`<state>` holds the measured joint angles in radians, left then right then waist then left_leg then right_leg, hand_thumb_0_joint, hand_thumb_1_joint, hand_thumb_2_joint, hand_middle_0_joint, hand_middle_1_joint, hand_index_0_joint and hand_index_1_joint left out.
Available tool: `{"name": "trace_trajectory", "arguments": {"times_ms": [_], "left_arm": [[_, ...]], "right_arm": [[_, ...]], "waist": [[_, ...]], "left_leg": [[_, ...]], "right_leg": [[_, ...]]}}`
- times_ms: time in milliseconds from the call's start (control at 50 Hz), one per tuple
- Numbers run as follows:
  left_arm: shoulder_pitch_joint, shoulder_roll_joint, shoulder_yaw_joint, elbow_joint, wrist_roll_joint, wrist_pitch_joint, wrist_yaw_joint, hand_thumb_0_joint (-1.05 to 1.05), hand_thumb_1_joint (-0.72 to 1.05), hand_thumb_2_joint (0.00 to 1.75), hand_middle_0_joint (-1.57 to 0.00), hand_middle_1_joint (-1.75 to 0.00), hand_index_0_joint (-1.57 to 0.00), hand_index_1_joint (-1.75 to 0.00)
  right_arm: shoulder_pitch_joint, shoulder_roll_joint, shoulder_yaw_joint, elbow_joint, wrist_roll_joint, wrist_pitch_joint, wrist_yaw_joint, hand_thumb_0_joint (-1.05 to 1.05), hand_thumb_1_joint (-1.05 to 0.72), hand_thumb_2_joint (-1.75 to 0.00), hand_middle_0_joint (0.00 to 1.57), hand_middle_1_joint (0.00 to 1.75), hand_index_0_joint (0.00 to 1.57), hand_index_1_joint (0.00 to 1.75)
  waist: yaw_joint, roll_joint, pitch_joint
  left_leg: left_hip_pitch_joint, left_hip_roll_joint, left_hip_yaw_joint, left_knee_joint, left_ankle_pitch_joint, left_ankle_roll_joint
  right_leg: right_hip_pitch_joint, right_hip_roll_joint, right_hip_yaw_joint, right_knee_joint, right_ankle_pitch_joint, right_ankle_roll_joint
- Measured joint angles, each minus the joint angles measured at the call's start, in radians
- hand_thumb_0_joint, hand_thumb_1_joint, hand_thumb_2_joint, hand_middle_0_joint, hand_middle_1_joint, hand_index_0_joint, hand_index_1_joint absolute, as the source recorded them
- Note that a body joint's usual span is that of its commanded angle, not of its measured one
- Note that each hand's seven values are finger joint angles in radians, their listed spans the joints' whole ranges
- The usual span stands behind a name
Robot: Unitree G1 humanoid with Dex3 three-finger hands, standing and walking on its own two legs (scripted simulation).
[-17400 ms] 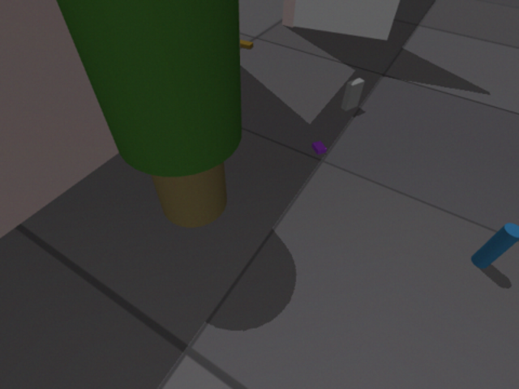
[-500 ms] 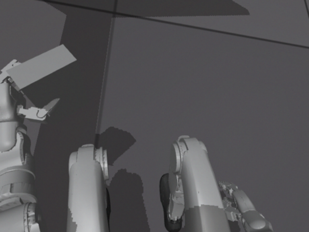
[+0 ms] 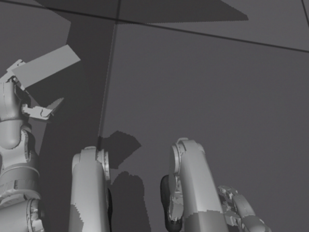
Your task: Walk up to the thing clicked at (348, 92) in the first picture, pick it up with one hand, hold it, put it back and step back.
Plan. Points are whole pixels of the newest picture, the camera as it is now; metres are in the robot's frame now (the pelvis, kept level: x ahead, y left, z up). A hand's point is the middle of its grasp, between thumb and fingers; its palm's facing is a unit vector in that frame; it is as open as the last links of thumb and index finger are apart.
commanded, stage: lift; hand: left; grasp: from the side
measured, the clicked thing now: (61, 90) +0.46 +0.20 -0.03
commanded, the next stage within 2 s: none
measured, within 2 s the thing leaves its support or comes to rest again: neither
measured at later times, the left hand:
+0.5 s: hand (19, 83) +0.41 +0.22 +0.09, palm faces +0.11 -0.99 -0.01, open 9.3 cm
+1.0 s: hand out of the picture +0.40 +0.21 +0.26, palm faces +0.15 -0.99 -0.02, open 9.3 cm
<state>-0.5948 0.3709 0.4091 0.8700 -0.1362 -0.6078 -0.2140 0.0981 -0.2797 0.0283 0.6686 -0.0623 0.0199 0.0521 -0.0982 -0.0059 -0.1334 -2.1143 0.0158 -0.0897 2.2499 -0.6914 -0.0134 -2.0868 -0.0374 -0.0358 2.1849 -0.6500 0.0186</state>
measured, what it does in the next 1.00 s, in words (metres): rises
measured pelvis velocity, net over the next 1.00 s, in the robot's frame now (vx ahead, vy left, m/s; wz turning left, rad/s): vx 0.04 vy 0.01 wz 0.04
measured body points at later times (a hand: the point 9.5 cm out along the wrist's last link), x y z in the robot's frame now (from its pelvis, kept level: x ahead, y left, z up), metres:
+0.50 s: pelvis +0.00 +0.00 +0.08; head +0.18 +0.03 +0.49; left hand +0.40 +0.28 +0.09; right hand +0.17 -0.25 -0.04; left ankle +0.09 +0.13 -0.35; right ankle +0.11 -0.13 -0.35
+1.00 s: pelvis +0.04 +0.01 +0.23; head +0.16 +0.03 +0.66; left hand +0.38 +0.27 +0.27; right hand +0.22 -0.24 +0.12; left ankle +0.08 +0.13 -0.35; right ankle +0.10 -0.13 -0.35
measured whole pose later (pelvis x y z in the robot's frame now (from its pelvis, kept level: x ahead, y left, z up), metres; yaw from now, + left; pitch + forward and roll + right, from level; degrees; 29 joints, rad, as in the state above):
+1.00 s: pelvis +0.04 +0.01 +0.23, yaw +2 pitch +23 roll -3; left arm -0.16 0.26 0.21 0.27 -0.20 -0.28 -0.08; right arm 0.16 -0.24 0.00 0.59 0.05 -0.04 -0.04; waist -0.03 0.02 -0.17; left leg -1.31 0.04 -0.05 1.51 -0.62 -0.01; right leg -1.28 -0.03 -0.05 1.45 -0.58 0.02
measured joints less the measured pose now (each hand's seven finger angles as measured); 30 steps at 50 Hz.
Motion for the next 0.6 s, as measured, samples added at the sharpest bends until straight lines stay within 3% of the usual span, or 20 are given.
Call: {"name": "trace_trajectory", "arguments": {"times_ms": [180, 320, 480, 600], "left_arm": [[0.041, -0.013, -0.011, -0.070, -0.027, 0.038, -0.029, 0.01, -0.36, 1.13, -0.83, -1.08, -0.80, -1.03], [0.097, -0.035, -0.036, -0.170, -0.044, 0.093, -0.023, 0.00, -0.34, 1.11, -0.83, -1.08, -0.79, -1.03], [0.188, -0.061, -0.076, -0.327, -0.064, 0.170, 0.001, 0.00, -0.33, 1.10, -0.82, -1.08, -0.79, -1.03], [0.262, -0.081, -0.116, -0.448, -0.061, 0.235, 0.050, 0.00, -0.32, 1.09, -0.81, -1.08, -0.78, -1.03]], "right_arm": [[0.011, 0.002, -0.008, -0.010, 0.023, -0.002, -0.013, 0.00, -0.93, -0.90, 0.20, 0.30, 0.20, 0.30], [0.016, 0.008, -0.015, -0.025, 0.045, -0.004, -0.027, 0.00, -0.93, -0.90, 0.20, 0.30, 0.20, 0.30], [0.017, 0.016, -0.022, -0.053, 0.076, -0.010, -0.045, 0.00, -0.92, -0.89, 0.20, 0.30, 0.20, 0.30], [0.018, 0.024, -0.030, -0.068, 0.095, -0.015, -0.062, 0.00, -0.91, -0.89, 0.20, 0.30, 0.20, 0.30]], "waist": [[0.009, 0.009, -0.017], [0.025, 0.016, -0.036], [0.041, 0.021, -0.051], [0.055, 0.024, -0.052]], "left_leg": [[0.040, 0.000, 0.006, -0.043, 0.003, 0.001], [0.101, 0.003, 0.011, -0.112, 0.011, 0.004], [0.206, 0.008, 0.017, -0.223, 0.018, 0.006], [0.319, 0.012, 0.022, -0.328, 0.023, 0.007]], "right_leg": [[0.039, -0.002, 0.002, -0.039, 0.001, 0.000], [0.099, -0.002, 0.002, -0.107, 0.008, 0.000], [0.204, -0.001, -0.002, -0.219, 0.015, 0.001], [0.318, 0.000, -0.004, -0.324, 0.021, 0.002]]}}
